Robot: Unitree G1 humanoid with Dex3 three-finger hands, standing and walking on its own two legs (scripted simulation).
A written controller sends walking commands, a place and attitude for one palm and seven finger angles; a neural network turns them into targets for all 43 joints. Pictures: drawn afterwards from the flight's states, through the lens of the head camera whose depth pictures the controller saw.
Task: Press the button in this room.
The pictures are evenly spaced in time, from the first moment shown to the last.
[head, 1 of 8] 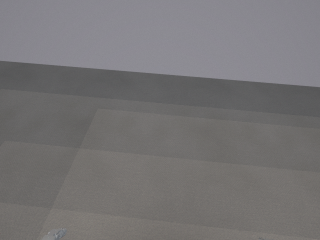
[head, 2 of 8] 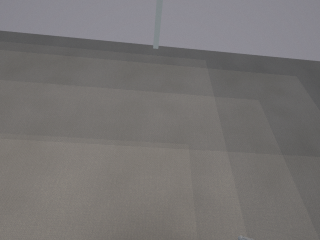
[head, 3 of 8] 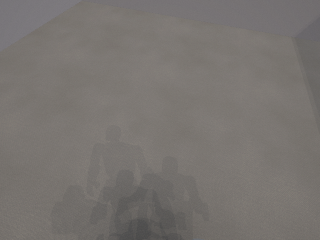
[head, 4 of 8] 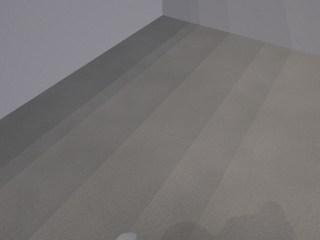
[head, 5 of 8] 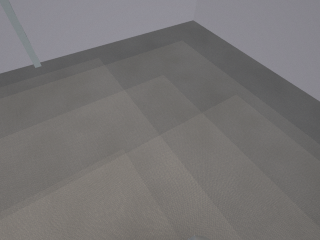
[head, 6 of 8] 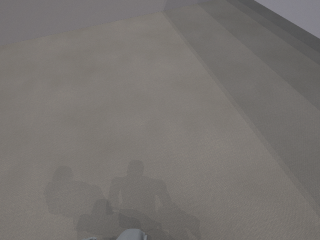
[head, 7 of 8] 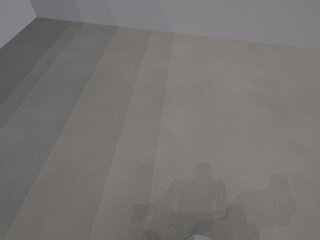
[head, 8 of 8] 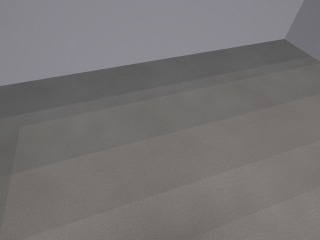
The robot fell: no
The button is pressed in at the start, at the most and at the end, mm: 0 0 0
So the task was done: no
